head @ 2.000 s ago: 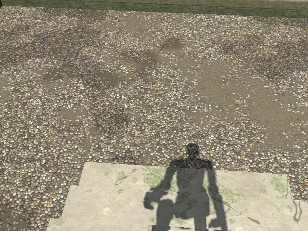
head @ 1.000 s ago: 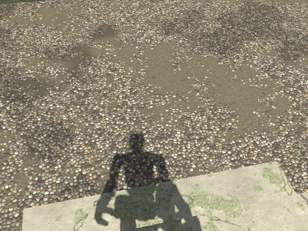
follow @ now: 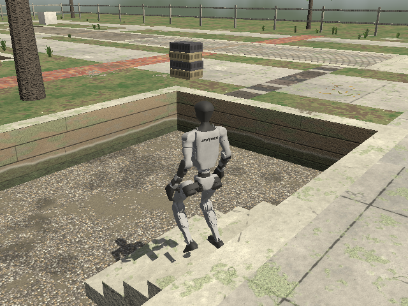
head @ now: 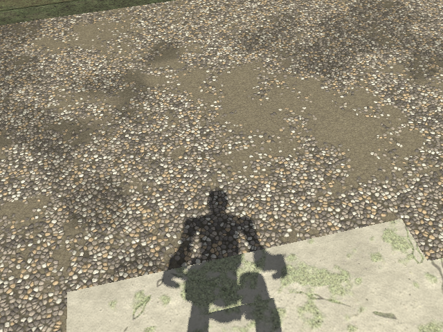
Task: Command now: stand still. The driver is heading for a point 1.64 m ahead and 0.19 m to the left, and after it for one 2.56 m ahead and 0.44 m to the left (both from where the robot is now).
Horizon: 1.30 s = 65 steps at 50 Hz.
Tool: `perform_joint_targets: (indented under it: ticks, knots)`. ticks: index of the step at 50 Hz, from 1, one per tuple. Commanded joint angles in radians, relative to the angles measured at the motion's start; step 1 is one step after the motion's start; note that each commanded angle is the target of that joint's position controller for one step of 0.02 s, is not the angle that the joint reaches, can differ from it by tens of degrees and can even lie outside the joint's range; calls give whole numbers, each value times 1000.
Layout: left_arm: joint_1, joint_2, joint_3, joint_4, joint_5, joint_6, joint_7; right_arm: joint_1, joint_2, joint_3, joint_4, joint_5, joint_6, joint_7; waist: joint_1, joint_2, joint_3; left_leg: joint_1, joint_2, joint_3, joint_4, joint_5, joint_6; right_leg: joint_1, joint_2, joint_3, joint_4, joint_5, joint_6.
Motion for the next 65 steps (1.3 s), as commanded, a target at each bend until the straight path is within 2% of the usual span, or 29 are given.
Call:
perform_joint_targets:
  ticks: [1,2,3,4,5,6,7,10,11,13,15,16,18,19,21,25,35,39,41,45,47,49,55,56,57,60,62,63,65]
  knots:
    - [-265,188,29,-104,-49,-57,-5,150,-68,-14,-47,-11,-47,25,-199,-116,-55,504,37,158,-429,-273,-63,-183,-89,94,-278,500,-3]
    - [-261,200,38,-99,-29,-56,-12,294,-68,-27,22,9,-69,35,-223,-60,-71,631,-21,206,-649,-228,-49,-156,-43,31,-116,485,8]
    - [34,218,79,-69,-4,-37,-21,158,-155,-28,0,70,-91,36,-4,150,-107,497,-70,69,-846,223,84,36,39,-65,-13,366,-17]
    - [54,246,102,-85,3,-26,-17,93,-265,-59,-51,43,-110,14,20,220,-111,616,99,-222,-838,767,281,-164,92,-73,222,95,7]
    - [-109,163,97,-92,-32,-28,-11,216,-231,-57,-22,5,-145,24,-101,139,-59,819,175,-344,-794,1016,317,-457,170,67,386,-98,-5]
    - [-95,125,103,-134,-48,-42,-1,266,-226,-44,-62,33,-164,65,-112,201,-111,813,379,-722,-831,1083,450,-556,174,267,395,-83,29]
    - [-187,114,98,-130,-58,-24,0,245,-139,-16,-40,26,-168,83,-133,81,65,698,453,-831,-858,892,490,-679,72,355,416,5,63]
    - [-76,60,61,-89,5,16,27,-120,-27,40,-111,63,-135,84,59,-2,-107,404,227,-360,-769,717,327,-339,17,162,388,155,128]
    - [-21,57,50,-79,29,34,4,-183,-12,58,-124,32,-134,74,86,12,-115,247,195,-294,-770,709,284,-188,-8,121,444,317,135]
    - [-3,115,59,-101,9,49,-33,-255,-94,65,-149,15,-141,51,110,-7,-113,41,129,-176,-816,580,221,75,5,37,392,438,145]
    - [-53,72,32,-105,-16,39,-73,-113,-109,72,-53,86,-168,62,47,8,-33,135,101,-142,-875,307,132,161,8,-11,-58,119,152]
    - [102,65,28,-38,-17,29,-87,-139,-113,79,-33,61,-168,90,89,65,-42,123,131,-177,-843,312,116,312,-21,42,-59,402,135]
    - [-34,210,49,-61,-62,22,-72,66,-125,45,16,122,-152,132,-69,-10,-66,418,84,-167,-907,155,70,261,23,81,-438,638,38]
    - [-24,152,53,-49,-101,74,8,198,-97,12,64,76,-91,19,-141,-66,-171,470,86,-81,-849,162,95,454,-65,135,-475,993,-41]
    - [-161,107,45,-100,-97,105,52,127,-92,14,84,53,-23,-25,-119,-66,-44,537,61,-41,-872,97,96,290,-43,116,-519,1033,-113]
    - [-72,101,54,-54,-75,126,45,-1,-15,20,72,49,8,-4,-77,-23,31,586,80,-53,-988,22,116,255,6,54,-620,464,-66]
    - [-9,134,97,-20,-54,151,23,88,-66,-11,112,32,-17,5,-36,-12,94,418,19,-46,-1071,-525,148,256,71,7,-699,-120,-86]
    - [-70,87,100,-18,-41,140,21,219,-93,-35,149,28,-28,3,-88,73,110,420,57,-124,-1101,-583,194,198,154,-111,-499,28,-89]
    - [-97,54,92,-35,-55,129,13,202,-142,-50,123,41,-34,-9,-94,224,141,339,217,-429,-1330,-791,278,183,174,-94,-303,145,-87]
    - [138,44,96,54,-52,110,24,32,-103,-55,70,41,-22,-26,70,128,143,87,138,-270,-1201,-636,214,621,165,-90,-517,178,-115]
    - [363,146,120,125,-42,90,39,3,-5,-43,41,41,-29,-29,137,-167,117,-64,-36,-52,-663,-420,149,766,-119,354,-801,-149,-161]
    - [225,204,130,81,-61,77,44,-11,-89,-62,13,40,-43,-28,37,-99,256,-112,19,-86,-551,-242,139,482,-246,590,-988,-356,-244]
    - [205,110,113,113,-55,11,39,109,-66,-73,142,11,-45,5,-61,-44,175,-5,86,-61,-440,70,112,459,-103,278,-892,247,-257]
    - [294,-126,43,142,90,-48,28,96,94,0,100,-53,-109,34,8,-66,145,-31,58,-130,-409,243,157,449,-69,216,-844,287,-296]
    - [327,-144,27,205,115,-74,32,47,82,-1,86,-48,-130,36,-11,-30,164,-160,99,-199,-552,349,160,559,-95,216,-794,367,-289]
    - [430,-45,29,256,59,-79,49,-69,14,-1,54,-13,-142,28,58,3,89,-156,116,-85,-815,596,94,561,-48,130,-667,390,-294]
    - [513,-80,-2,281,54,-53,43,-142,65,19,37,-38,-129,38,71,-84,122,20,123,14,-842,683,93,328,-21,138,-652,337,-268]
    - [318,108,62,195,-117,-32,61,-155,-54,-31,43,18,-104,41,6,-70,174,167,84,19,-834,678,86,209,-23,171,-588,394,-219]
    - [367,89,55,208,-101,-9,72,-129,-5,-24,75,29,-76,51,14,-68,168,256,59,51,-787,641,91,147,-5,152,-523,426,-196]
